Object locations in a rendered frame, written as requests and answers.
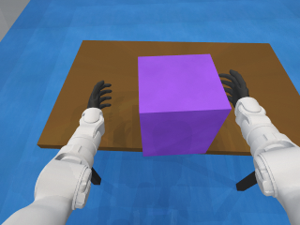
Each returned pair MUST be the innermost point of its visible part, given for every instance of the right robot forearm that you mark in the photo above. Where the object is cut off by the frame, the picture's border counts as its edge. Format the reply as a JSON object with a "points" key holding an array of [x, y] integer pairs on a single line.
{"points": [[257, 129]]}

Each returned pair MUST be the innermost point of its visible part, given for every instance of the table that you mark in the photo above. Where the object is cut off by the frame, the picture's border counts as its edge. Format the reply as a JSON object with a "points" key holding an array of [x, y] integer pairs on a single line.
{"points": [[116, 62]]}

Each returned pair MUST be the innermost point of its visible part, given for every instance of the robot right hand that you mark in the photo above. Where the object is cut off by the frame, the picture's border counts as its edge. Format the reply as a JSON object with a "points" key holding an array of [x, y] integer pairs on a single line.
{"points": [[238, 86]]}

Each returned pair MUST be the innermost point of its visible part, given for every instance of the robot left upper arm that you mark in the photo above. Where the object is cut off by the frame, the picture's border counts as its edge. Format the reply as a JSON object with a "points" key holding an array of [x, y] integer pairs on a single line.
{"points": [[63, 187]]}

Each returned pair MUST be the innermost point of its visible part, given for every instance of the left robot forearm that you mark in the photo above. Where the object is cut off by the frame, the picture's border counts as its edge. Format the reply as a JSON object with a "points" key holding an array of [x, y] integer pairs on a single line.
{"points": [[84, 143]]}

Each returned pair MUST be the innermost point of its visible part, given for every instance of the robot right upper arm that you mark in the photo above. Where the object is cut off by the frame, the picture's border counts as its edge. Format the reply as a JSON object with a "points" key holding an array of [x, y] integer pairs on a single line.
{"points": [[278, 174]]}

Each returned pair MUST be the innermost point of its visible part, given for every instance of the robot left hand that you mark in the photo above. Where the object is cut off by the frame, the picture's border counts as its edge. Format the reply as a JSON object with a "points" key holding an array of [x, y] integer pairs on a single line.
{"points": [[95, 98]]}

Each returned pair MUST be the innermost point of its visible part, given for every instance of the carton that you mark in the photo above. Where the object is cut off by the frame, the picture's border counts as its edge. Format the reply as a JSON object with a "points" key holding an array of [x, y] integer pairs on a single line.
{"points": [[182, 104]]}

